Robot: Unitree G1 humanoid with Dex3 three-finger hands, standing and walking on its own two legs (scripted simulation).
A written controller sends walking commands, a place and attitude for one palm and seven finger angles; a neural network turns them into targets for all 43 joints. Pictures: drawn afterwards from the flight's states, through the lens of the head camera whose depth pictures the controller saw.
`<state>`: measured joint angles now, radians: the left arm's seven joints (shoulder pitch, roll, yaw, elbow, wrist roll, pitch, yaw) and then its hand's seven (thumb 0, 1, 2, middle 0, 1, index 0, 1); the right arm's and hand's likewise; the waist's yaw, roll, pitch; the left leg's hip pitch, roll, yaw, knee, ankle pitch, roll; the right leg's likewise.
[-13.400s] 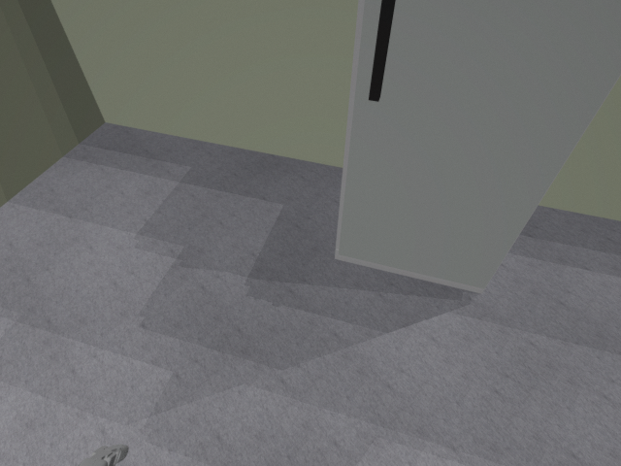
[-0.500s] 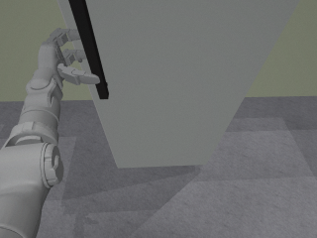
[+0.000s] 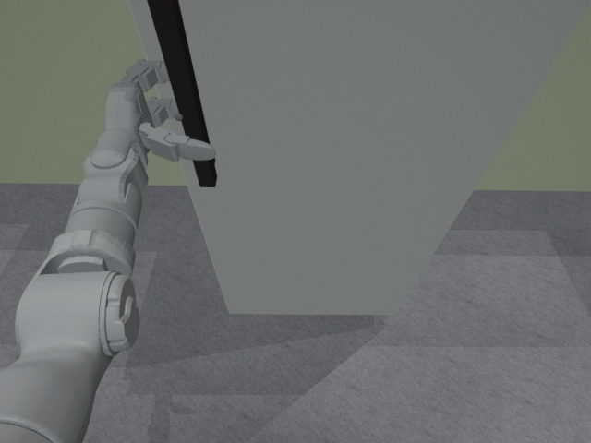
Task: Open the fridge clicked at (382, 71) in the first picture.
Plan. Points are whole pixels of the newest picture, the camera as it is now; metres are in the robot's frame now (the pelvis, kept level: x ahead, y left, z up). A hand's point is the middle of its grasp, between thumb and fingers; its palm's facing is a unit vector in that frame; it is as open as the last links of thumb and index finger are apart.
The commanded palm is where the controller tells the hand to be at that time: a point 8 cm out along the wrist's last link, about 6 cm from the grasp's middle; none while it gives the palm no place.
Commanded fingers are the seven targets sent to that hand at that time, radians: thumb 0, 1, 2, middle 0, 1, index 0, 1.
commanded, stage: move the hooked fingers beside the handle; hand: left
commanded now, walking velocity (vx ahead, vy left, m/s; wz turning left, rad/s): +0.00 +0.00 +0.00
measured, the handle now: (180, 49) +0.54 +0.13 +0.24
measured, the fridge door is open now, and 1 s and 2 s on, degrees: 0 0 0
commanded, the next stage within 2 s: none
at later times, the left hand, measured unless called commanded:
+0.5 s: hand (164, 119) +0.49 +0.16 +0.17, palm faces +0.03 -1.00 -0.01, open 13.8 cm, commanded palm +0.47 +0.22 +0.17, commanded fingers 0.00 -0.50 0.30 -0.30 -1.20 -0.30 -1.20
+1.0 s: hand (153, 120) +0.49 +0.18 +0.17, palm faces +0.00 -1.00 +0.00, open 13.9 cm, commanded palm +0.46 +0.23 +0.17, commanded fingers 0.00 -0.50 0.30 -0.30 -1.20 -0.30 -1.20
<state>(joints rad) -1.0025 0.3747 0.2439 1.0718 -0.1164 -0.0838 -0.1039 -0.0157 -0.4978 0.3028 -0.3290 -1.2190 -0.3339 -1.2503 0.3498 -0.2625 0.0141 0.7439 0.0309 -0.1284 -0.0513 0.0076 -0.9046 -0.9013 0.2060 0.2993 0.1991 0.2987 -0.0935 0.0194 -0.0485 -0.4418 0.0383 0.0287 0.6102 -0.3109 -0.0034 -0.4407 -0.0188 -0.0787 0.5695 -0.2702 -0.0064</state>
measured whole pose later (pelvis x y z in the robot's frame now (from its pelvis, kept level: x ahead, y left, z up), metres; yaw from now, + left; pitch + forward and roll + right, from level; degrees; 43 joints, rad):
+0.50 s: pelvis +0.00 -0.01 +0.00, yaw -2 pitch +8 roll -1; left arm -0.97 0.48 0.34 1.11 -0.10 -0.11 -0.17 -0.02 -0.50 0.30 -0.31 -1.20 -0.33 -1.22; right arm 0.36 -0.28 0.02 0.73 0.04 -0.10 -0.07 0.01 -0.90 -0.90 0.21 0.30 0.20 0.30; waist -0.13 0.02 -0.04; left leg -0.43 0.06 0.05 0.60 -0.30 -0.01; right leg -0.44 0.00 -0.06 0.56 -0.26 -0.02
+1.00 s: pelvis +0.01 +0.01 +0.00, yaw -1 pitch +8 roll -1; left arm -0.91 0.43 0.31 1.01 -0.12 -0.08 -0.19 -0.02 -0.50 0.30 -0.30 -1.20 -0.31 -1.21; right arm 0.35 -0.26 0.02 0.71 0.04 -0.11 -0.06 0.01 -0.90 -0.90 0.21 0.30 0.20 0.30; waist -0.10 0.02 -0.06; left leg -0.43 0.04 0.06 0.61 -0.32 0.01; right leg -0.43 -0.02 -0.05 0.55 -0.26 0.01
